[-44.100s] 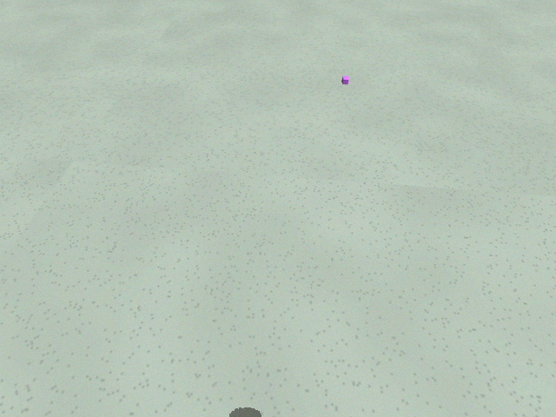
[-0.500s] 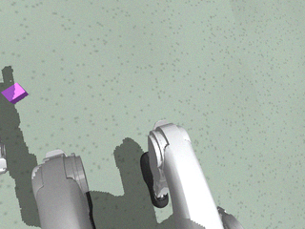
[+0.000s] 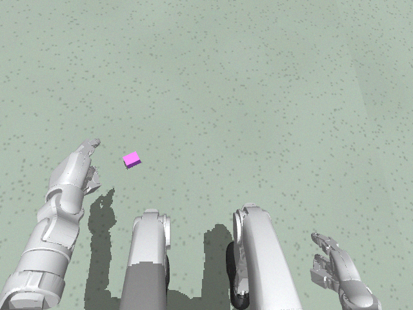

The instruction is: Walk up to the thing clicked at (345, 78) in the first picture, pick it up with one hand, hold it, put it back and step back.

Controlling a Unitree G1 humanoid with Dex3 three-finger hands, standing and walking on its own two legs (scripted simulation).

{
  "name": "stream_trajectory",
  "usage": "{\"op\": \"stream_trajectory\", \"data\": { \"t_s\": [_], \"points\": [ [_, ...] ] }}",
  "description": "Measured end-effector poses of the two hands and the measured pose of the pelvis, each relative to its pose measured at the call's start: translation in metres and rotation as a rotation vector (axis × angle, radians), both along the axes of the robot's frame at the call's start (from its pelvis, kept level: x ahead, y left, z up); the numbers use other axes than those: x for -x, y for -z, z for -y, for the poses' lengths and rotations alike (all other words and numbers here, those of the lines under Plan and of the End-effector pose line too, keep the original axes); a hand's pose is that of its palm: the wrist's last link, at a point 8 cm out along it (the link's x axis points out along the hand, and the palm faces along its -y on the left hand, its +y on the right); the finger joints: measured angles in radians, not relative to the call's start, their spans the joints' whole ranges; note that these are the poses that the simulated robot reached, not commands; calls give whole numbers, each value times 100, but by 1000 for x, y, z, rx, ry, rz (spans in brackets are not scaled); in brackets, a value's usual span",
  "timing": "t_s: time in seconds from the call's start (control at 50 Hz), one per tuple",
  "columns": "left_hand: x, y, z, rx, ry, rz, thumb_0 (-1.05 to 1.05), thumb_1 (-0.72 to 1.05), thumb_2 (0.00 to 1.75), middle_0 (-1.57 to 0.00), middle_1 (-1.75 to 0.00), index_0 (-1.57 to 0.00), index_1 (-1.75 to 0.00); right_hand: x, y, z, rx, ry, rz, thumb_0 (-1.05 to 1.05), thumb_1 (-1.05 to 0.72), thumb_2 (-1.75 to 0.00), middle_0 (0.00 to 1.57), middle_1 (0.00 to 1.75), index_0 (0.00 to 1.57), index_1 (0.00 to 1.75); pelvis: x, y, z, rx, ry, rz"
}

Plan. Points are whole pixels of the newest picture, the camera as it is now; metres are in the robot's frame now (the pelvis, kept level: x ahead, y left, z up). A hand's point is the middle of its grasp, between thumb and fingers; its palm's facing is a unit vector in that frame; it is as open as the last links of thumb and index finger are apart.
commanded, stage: home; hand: left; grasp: from above
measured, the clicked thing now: (132, 159) +0.54 +0.23 -0.47
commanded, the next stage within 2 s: none
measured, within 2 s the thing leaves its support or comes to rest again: neither
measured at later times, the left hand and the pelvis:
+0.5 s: hand (69, 216) +0.27 +0.18 +0.10, palm faces +0.07 -0.97 -0.25, open 7.4 cm; pelvis +0.05 -0.01 +0.18, yaw +2 degrees
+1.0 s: hand (24, 249) +0.23 +0.18 +0.18, palm faces +0.11 -0.97 -0.20, open 7.4 cm; pelvis +0.08 -0.01 +0.23, yaw +4 degrees
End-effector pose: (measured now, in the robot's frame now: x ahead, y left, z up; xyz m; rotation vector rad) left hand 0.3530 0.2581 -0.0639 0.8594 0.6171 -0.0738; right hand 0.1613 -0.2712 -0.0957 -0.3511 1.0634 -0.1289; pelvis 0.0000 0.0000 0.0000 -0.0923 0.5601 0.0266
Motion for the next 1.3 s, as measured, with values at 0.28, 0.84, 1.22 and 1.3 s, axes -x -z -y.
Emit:
{"op": "stream_trajectory", "data": {
  "t_s": [0.28,0.84,1.22,1.3],
  "points": [
    [74,-108,26,339,-317,-74,1,90,90,-21,-30,-21,-30,-48,-125,-40,-87,-1,278,1,-90,-90,20,30,21,30,-20,-108,7,-31,-16,153],
    [142,-272,26,538,-526,-81,1,91,90,-21,-30,-20,-30,-85,-268,-35,-29,40,508,1,-90,-90,20,30,21,30,-84,-227,5,-56,-39,378],
    [136,-268,25,540,-513,-88,1,91,90,-20,-30,-20,-30,-90,-266,-41,-31,1,496,1,-90,-90,20,30,21,30,-88,-226,4,-56,-41,386],
    [134,-268,25,540,-512,-91,1,91,90,-20,-30,-20,-30,-85,-263,-40,-31,13,481,1,-90,-90,20,30,21,30,-88,-226,3,-55,-38,386]
  ]
}}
